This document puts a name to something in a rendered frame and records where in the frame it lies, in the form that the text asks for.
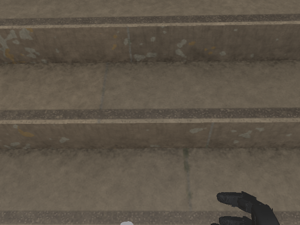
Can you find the right robot hand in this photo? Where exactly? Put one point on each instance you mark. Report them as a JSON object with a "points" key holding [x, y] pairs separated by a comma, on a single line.
{"points": [[261, 214]]}

